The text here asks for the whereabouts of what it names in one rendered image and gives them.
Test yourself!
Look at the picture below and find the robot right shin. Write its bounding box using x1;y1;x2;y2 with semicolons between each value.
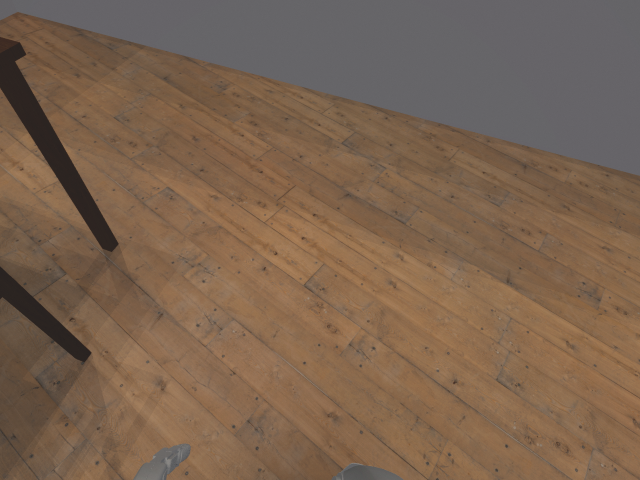
341;463;362;473

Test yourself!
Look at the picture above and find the robot left hand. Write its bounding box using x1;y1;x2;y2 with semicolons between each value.
133;444;191;480

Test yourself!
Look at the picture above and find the chair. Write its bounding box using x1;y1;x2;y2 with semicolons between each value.
0;267;92;362

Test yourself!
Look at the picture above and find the table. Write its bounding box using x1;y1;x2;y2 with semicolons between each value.
0;37;119;252

